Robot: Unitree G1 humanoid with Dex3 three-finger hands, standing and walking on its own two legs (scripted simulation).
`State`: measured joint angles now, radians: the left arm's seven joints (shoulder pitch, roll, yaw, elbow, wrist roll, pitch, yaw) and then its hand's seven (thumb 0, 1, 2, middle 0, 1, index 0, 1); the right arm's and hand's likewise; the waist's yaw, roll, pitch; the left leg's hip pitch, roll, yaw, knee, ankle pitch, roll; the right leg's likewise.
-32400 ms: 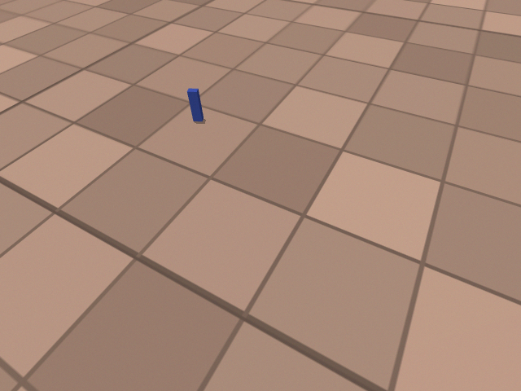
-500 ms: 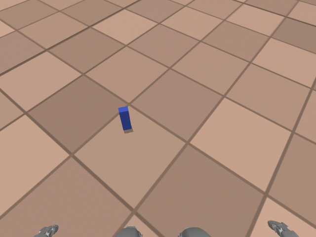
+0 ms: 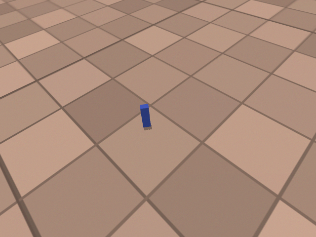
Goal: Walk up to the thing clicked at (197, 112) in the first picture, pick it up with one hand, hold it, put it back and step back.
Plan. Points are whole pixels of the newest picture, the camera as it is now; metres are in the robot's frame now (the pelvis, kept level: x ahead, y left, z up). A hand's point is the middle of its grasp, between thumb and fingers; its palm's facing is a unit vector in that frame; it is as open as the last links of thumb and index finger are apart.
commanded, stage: step back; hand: left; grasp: from the side
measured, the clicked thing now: (145, 116) +1.04 +0.19 -0.65
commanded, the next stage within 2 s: stand in 0.80 s
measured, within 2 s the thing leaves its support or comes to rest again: neither
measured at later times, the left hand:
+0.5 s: hand out of the picture +0.06 +0.28 -0.15, palm faces +0.02 -0.94 -0.35, open 7.4 cm
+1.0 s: hand out of the picture +0.15 +0.27 -0.13, palm faces -0.01 -0.94 -0.34, open 7.4 cm
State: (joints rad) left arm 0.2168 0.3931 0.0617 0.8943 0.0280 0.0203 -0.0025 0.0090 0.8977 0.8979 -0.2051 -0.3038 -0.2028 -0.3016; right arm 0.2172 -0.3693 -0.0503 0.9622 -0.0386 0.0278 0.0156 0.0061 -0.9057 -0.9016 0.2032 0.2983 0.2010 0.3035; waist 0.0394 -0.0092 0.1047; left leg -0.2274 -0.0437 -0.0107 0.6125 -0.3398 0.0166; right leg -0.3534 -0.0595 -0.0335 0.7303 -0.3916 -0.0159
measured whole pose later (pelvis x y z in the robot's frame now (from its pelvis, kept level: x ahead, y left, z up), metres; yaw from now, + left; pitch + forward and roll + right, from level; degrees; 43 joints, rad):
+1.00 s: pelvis +0.03 +0.02 +0.02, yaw +0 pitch -3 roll +0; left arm 0.04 0.35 0.00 1.09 0.00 -0.01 0.00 0.01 0.90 0.90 -0.20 -0.30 -0.20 -0.30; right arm 0.04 -0.34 -0.01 1.09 -0.01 -0.01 0.01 0.00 -0.91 -0.90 0.20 0.30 0.20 0.30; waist 0.01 0.00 0.09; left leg -0.12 0.00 0.01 0.41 -0.24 0.00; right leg -0.12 -0.03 0.00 0.41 -0.24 0.02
